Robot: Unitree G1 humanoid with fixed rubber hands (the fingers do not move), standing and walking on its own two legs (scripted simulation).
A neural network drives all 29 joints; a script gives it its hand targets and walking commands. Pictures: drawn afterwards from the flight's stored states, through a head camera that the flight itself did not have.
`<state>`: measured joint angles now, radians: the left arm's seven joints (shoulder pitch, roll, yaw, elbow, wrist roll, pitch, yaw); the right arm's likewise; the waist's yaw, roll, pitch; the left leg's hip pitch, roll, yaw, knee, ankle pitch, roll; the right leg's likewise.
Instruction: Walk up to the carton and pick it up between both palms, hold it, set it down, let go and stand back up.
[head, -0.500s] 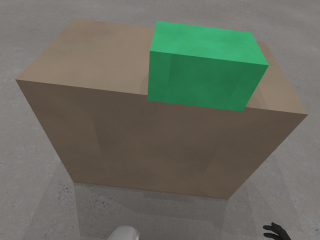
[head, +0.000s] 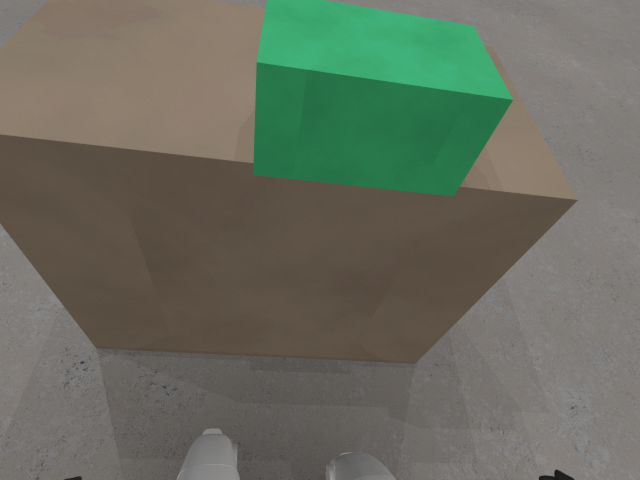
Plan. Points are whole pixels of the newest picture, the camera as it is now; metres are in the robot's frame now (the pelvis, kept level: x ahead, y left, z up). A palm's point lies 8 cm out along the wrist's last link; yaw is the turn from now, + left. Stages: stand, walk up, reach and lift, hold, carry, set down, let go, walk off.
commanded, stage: walk up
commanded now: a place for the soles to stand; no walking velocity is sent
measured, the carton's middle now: (365, 98) +0.62 +0.00 +0.14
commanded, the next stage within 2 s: none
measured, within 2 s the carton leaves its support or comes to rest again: neither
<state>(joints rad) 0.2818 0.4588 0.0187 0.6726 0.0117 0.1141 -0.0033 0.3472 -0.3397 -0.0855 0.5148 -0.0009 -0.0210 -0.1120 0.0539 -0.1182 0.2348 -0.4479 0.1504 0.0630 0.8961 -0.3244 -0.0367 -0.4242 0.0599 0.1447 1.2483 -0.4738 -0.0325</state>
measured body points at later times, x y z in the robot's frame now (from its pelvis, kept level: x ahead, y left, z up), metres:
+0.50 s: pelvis -0.03 -0.10 +0.01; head +0.02 -0.13 +0.45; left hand +0.02 +0.24 -0.06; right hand +0.14 -0.38 -0.11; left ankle -0.03 +0.01 -0.68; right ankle +0.03 -0.17 -0.69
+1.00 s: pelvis -0.04 -0.08 +0.03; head -0.05 -0.11 +0.48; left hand +0.03 +0.25 -0.03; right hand +0.16 -0.36 -0.06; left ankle -0.03 +0.01 -0.69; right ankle +0.03 -0.17 -0.69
